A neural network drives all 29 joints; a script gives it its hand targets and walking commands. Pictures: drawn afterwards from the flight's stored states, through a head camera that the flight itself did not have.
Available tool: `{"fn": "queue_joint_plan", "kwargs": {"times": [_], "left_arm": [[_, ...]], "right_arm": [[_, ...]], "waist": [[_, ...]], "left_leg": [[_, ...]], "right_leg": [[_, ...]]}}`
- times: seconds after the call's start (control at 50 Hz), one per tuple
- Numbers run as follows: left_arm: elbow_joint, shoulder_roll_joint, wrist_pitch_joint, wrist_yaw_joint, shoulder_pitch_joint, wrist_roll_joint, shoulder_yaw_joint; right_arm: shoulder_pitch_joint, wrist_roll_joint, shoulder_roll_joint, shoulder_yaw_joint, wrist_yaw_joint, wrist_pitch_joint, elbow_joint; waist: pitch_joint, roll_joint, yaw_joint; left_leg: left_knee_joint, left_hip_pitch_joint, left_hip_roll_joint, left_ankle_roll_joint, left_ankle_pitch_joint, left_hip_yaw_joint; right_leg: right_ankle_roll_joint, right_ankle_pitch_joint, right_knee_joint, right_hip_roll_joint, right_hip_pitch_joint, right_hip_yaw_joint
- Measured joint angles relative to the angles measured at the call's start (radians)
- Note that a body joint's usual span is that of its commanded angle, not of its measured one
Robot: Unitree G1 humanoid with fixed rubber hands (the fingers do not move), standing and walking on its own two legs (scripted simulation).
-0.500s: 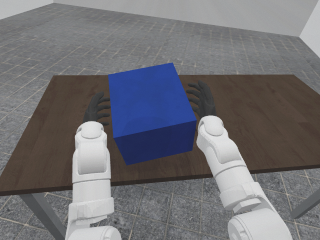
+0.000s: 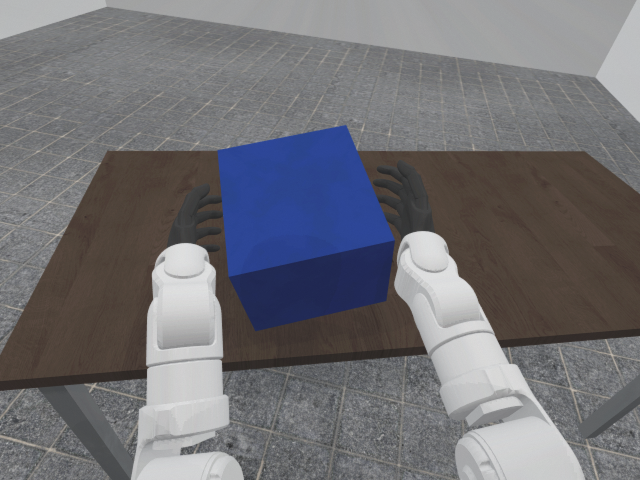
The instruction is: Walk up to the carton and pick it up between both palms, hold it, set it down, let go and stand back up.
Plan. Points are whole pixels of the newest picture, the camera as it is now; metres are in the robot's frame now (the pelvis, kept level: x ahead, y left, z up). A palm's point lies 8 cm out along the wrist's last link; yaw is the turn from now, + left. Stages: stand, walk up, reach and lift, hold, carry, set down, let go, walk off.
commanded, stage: hold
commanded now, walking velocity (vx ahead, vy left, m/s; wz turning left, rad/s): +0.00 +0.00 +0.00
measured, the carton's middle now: (301, 225) +0.43 +0.01 +0.13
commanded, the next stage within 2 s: none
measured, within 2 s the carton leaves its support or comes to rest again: neither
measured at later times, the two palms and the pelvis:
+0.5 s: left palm (187, 249) +0.36 +0.15 +0.15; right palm (411, 226) +0.36 -0.12 +0.18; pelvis +0.00 +0.00 +0.00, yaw +0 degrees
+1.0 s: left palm (189, 246) +0.36 +0.14 +0.16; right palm (413, 225) +0.37 -0.12 +0.18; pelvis +0.00 +0.00 +0.00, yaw +0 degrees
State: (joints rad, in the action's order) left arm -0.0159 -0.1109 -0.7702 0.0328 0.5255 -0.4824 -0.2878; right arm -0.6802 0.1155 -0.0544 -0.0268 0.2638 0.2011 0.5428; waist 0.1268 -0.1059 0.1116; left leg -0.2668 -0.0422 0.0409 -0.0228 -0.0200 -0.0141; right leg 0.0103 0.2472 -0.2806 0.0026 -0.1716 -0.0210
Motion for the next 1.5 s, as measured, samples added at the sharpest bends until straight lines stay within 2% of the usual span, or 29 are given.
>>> {"fn": "queue_joint_plan", "kwargs": {"times": [0.3, 0.6, 0.78, 1.06, 1.2, 1.5], "left_arm": [[-0.039, 0.003, 0.005, 0.002, 0.028, -0.008, -0.012], [0.005, 0.005, -0.002, -0.007, -0.008, 0.007, 0.009], [0.003, 0.002, -0.001, 0.004, 0.000, 0.002, -0.002], [-0.012, 0.006, 0.003, 0.018, 0.011, -0.007, -0.012], [0.015, 0.002, 0.001, 0.002, -0.011, 0.004, 0.004], [0.000, 0.001, -0.001, 0.001, 0.002, 0.003, 0.005]], "right_arm": [[-0.039, -0.015, 0.002, 0.021, -0.015, -0.010, 0.058], [-0.004, 0.006, 0.001, -0.002, -0.002, -0.006, 0.012], [-0.001, 0.010, 0.005, -0.015, 0.011, 0.000, 0.002], [-0.014, -0.006, -0.004, 0.000, 0.006, -0.001, 0.017], [0.006, 0.010, 0.001, -0.011, 0.007, -0.009, -0.004], [0.000, 0.003, 0.004, 0.000, 0.002, -0.004, 0.002]], "waist": [[-0.003, -0.005, -0.006], [-0.001, -0.003, -0.001], [0.005, 0.005, 0.000], [0.008, -0.004, 0.000], [0.007, -0.005, 0.000], [0.006, 0.002, -0.003]], "left_leg": [[0.008, -0.001, 0.000, 0.001, 0.004, -0.005], [-0.005, -0.005, 0.001, -0.003, -0.004, 0.001], [0.001, 0.005, 0.003, -0.003, -0.002, -0.001], [0.007, 0.008, 0.001, -0.003, 0.000, 0.000], [-0.003, -0.001, 0.001, -0.003, -0.006, -0.001], [0.001, 0.000, 0.001, 0.001, 0.000, -0.004]], "right_leg": [[0.001, -0.003, 0.003, 0.001, 0.005, 0.004], [-0.002, 0.004, -0.003, -0.001, 0.004, -0.002], [-0.003, 0.003, -0.002, -0.002, -0.003, 0.000], [-0.002, 0.002, 0.004, 0.000, -0.007, -0.002], [-0.001, 0.003, 0.002, 0.000, -0.002, -0.001], [0.001, -0.001, -0.001, 0.000, 0.003, 0.001]]}}
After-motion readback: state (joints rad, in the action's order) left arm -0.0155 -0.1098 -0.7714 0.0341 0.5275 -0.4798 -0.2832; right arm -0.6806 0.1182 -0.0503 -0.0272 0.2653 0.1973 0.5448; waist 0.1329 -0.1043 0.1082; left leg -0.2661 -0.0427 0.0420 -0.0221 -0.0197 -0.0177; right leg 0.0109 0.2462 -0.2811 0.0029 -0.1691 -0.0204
